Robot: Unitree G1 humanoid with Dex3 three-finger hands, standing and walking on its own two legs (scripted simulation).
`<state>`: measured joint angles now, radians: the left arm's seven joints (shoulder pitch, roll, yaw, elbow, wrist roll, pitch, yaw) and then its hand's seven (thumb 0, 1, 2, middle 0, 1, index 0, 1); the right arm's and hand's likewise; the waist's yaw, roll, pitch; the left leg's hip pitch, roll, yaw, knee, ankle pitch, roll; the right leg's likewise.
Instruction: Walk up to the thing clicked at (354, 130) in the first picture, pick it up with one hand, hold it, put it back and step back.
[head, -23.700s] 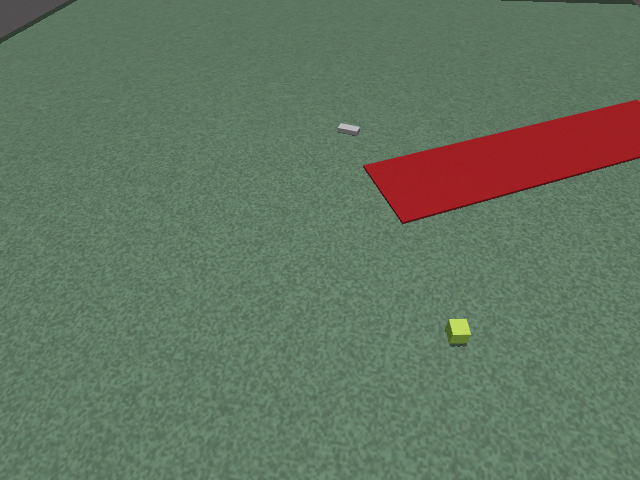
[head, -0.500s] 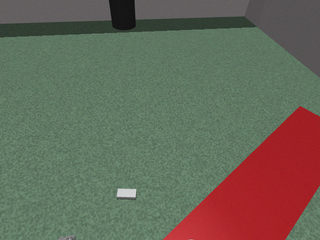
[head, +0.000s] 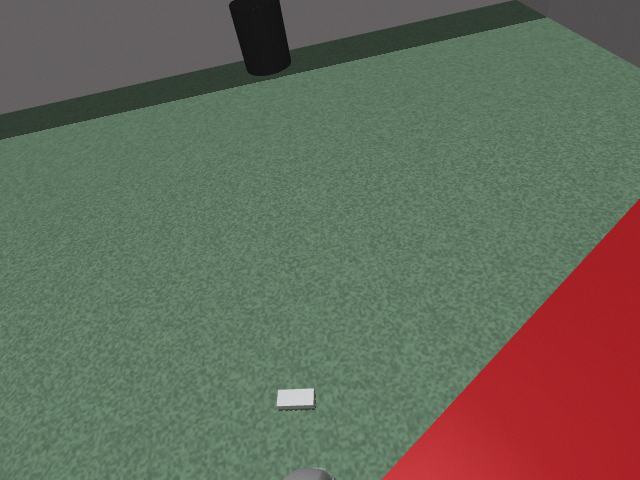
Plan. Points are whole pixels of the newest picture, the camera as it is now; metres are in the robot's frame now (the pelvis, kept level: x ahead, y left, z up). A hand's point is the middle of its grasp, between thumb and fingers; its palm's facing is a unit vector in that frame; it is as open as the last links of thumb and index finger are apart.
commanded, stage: walk up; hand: left
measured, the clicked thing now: (296, 398) +0.51 +0.25 -0.76
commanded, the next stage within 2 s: none
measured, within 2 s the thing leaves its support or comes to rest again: neither
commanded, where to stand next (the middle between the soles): +0.13 +0.02 m, yaw +0 degrees
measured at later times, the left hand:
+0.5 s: hand out of the picture +0.10 +0.30 -0.21, palm faces -0.14 -0.95 -0.29, open 7.4 cm
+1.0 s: hand out of the picture +0.03 +0.30 -0.12, palm faces -0.04 -0.87 -0.49, open 7.4 cm
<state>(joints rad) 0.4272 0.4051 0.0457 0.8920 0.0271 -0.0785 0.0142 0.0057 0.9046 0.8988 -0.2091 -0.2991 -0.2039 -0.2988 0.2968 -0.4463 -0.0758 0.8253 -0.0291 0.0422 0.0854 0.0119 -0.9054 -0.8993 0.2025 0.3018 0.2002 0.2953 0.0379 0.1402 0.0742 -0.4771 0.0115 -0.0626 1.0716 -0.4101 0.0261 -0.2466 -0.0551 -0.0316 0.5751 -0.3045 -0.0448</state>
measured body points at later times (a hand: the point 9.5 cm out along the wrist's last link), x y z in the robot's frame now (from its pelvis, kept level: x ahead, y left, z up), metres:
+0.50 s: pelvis +0.00 +0.03 -0.03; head +0.05 +0.10 +0.41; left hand +0.10 +0.35 -0.19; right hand +0.03 -0.34 -0.07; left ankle +0.09 +0.18 -0.74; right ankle -0.03 -0.16 -0.65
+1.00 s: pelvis +0.02 -0.01 +0.00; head +0.05 -0.03 +0.45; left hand +0.03 +0.34 -0.09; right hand +0.08 -0.33 -0.13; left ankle +0.11 +0.09 -0.70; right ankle -0.01 -0.17 -0.73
